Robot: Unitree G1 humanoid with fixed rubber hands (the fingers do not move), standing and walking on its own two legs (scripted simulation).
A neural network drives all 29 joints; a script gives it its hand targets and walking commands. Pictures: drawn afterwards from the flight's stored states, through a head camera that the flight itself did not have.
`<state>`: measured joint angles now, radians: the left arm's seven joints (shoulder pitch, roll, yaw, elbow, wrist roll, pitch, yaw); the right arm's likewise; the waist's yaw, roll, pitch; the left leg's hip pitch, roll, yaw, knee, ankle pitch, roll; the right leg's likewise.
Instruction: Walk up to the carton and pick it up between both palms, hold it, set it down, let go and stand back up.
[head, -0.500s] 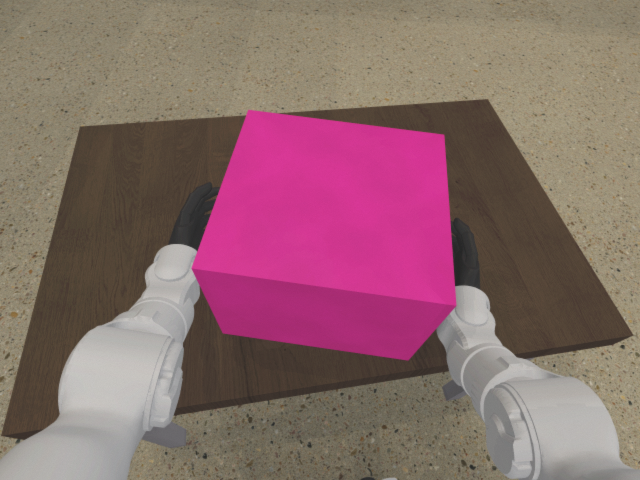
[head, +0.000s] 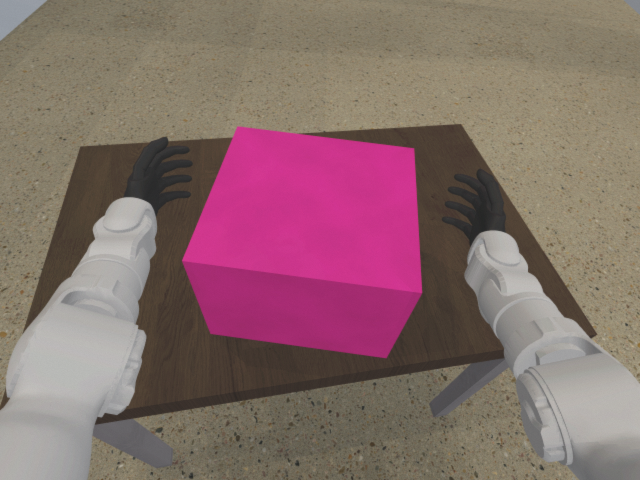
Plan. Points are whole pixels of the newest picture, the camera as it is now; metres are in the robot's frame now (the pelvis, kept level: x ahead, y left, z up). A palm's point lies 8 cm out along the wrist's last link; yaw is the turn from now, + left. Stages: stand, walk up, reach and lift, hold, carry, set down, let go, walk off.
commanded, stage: set down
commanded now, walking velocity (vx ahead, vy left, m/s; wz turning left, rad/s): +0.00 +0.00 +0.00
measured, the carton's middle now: (311, 241) +0.47 -0.03 +0.00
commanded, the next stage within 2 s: none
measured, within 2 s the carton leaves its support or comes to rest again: neither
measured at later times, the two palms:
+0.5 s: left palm (114, 175) +0.47 +0.20 +0.15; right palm (498, 222) +0.38 -0.23 +0.12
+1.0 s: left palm (92, 250) +0.40 +0.23 +0.10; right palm (502, 288) +0.31 -0.23 +0.08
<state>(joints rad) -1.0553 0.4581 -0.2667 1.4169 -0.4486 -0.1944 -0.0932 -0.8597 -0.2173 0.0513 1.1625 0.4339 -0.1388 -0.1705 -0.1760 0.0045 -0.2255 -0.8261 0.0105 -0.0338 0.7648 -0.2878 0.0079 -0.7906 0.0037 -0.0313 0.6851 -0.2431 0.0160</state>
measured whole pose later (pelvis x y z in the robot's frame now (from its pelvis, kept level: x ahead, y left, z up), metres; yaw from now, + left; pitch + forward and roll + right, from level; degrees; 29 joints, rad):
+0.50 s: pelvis +0.02 +0.01 +0.03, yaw -1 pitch +7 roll -2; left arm -0.87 0.49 -0.16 1.14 -0.37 0.02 -0.12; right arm -0.64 -0.20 0.01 0.84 0.39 0.05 -0.22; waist -0.16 -0.02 -0.10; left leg -0.40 0.00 -0.01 0.50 -0.23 0.02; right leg -0.36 -0.01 -0.01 0.39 -0.16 0.03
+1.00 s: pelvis +0.04 +0.01 +0.04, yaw -2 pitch +0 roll -1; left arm -0.44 0.47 -0.06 0.75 -0.36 0.03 -0.15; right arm -0.20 -0.18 -0.01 0.45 0.31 0.05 -0.21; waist -0.08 -0.01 -0.02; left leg -0.20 0.01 0.01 0.45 -0.25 0.02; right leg -0.18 0.00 0.01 0.35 -0.17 0.03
